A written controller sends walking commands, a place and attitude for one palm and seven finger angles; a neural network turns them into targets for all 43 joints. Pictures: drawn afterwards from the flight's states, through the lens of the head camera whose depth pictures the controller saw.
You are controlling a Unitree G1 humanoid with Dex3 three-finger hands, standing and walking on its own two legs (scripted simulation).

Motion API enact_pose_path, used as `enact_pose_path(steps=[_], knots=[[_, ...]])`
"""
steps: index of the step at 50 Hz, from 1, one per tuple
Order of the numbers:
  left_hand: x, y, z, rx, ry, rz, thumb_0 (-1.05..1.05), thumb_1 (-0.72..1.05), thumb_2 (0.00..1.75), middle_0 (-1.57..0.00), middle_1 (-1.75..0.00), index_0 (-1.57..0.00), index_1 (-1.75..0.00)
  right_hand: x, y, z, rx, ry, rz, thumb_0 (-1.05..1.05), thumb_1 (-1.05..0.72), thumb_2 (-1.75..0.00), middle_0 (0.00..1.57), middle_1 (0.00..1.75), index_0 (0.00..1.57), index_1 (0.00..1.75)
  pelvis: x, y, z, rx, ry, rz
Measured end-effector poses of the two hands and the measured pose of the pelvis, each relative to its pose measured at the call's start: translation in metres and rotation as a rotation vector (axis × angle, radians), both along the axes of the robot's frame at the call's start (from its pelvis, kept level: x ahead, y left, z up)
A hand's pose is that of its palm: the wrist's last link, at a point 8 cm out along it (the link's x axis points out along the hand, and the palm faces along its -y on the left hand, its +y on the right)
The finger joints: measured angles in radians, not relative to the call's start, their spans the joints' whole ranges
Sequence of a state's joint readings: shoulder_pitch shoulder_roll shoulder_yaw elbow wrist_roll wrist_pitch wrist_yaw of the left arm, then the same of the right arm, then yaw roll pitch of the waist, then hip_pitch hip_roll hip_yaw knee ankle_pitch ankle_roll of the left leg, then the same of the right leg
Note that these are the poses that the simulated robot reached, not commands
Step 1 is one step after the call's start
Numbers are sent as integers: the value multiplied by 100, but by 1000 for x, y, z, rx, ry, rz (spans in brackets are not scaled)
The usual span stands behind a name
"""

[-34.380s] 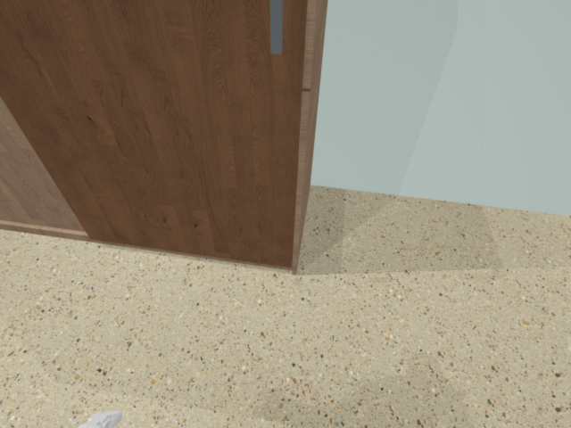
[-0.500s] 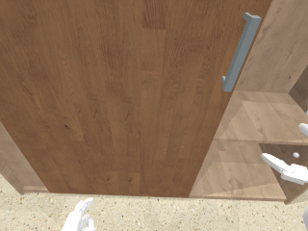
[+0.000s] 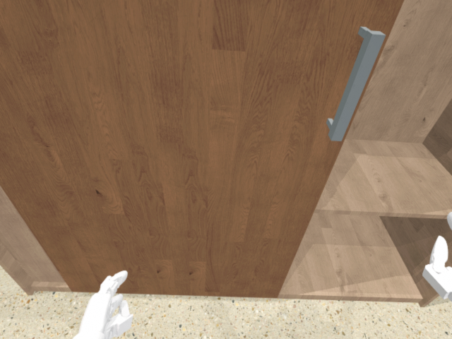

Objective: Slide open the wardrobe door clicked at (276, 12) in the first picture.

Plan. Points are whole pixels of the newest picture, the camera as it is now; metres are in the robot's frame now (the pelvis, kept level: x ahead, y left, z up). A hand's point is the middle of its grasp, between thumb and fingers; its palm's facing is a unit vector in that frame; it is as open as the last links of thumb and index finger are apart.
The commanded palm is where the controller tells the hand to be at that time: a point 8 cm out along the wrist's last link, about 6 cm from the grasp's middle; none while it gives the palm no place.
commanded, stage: draw the hand back to the body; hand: right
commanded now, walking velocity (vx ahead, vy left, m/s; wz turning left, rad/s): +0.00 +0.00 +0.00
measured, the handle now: (348, 87) +0.49 -0.23 +0.27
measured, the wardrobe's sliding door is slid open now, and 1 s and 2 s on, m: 0.68 0.68 0.68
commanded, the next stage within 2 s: step back with the hand held close in 0.22 s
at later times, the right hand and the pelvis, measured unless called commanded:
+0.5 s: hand (424, 261) +0.18 -0.26 +0.16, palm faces +0.47 +0.80 -0.38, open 7.4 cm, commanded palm +0.13 -0.30 +0.17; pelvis -0.01 +0.00 +0.00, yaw +0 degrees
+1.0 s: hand out of the picture +0.10 -0.30 +0.15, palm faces +0.53 +0.75 -0.40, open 7.4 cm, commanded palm +0.05 -0.33 +0.17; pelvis -0.08 -0.03 -0.02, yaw -2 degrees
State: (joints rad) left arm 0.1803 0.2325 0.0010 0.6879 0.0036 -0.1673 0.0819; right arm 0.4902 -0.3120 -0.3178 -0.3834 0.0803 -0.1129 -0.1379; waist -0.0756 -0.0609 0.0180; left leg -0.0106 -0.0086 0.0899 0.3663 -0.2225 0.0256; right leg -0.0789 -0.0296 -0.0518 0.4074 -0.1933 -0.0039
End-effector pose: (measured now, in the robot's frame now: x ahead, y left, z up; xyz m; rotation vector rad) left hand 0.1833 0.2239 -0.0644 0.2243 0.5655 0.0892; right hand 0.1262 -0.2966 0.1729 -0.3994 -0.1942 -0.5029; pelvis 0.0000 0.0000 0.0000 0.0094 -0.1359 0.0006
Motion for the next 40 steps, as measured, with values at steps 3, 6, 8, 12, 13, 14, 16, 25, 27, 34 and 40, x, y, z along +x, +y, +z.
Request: enact_pose_path(steps=[3, 6, 8, 12, 13, 14, 16, 25, 27, 34, 40], knots=[[1, -5, -1, -12, 2, -12, 1, 90, 90, -20, -30, -20, -30, 0, 0, 3, -4, -18, -10, 1, -84, -88, 21, 33, 21, 33, 0, 2, 0, 0, -3, -2], [0, -9, -3, -25, 7, -18, 1, 90, 90, -20, -30, -20, -30, 2, 0, 5, -2, -25, -12, 1, -86, -89, 21, 32, 21, 32, -1, 3, 0, 0, -6, -2], [-1, -10, -5, -32, 13, -18, 1, 90, 90, -20, -30, -20, -30, 4, 1, 5, 0, -21, -9, 1, -87, -89, 21, 31, 21, 31, -1, 3, 0, -1, -6, -1], [-7, -8, -9, -37, 30, -10, 1, 90, 90, -20, -30, -20, -30, 6, 4, 2, 4, -4, 4, 1, -88, -90, 21, 31, 21, 31, -1, 4, 0, -2, -6, 3], [-9, -7, -9, -36, 35, -7, 1, 90, 90, -20, -30, -20, -30, 6, 5, 2, 3, 0, 7, 1, -89, -90, 21, 31, 21, 31, -1, 4, 0, -2, -6, 3], [-10, -6, -10, -34, 40, -3, 1, 90, 90, -20, -30, -20, -30, 7, 5, 1, 3, 4, 10, 1, -89, -90, 21, 31, 21, 31, -1, 4, 0, -2, -6, 4], [-13, -3, -11, -30, 49, 5, 1, 90, 90, -20, -30, -20, -30, 7, 6, 1, 1, 7, 14, 1, -89, -90, 21, 31, 21, 31, -1, 4, 0, -2, -6, 5], [-27, 9, -15, 6, 107, 46, 1, 90, 90, -20, -30, -20, -30, 13, -2, -2, -60, 25, 34, 1, -89, -90, 21, 30, 21, 31, -10, 0, -5, 15, 71, -5], [-31, 10, -16, 13, 113, 64, 1, 90, 90, -20, -30, -20, -30, 13, -2, -4, -68, 41, 55, 1, -89, -90, 21, 30, 21, 30, -14, -4, -7, 16, 84, -2], [-50, -2, -16, 26, 120, 107, 1, 90, 90, -20, -30, -20, -30, -3, -14, 0, -129, 52, 97, 1, -89, -90, 22, 30, 22, 31, -29, -20, -11, 14, 104, 8], [-67, -20, -17, 18, 109, 75, 1, 90, 90, -20, -30, -20, -30, -27, -35, 6, -163, 1, 39, 1, -89, -90, 22, 30, 22, 31, -49, -27, -13, 13, 106, 6]])
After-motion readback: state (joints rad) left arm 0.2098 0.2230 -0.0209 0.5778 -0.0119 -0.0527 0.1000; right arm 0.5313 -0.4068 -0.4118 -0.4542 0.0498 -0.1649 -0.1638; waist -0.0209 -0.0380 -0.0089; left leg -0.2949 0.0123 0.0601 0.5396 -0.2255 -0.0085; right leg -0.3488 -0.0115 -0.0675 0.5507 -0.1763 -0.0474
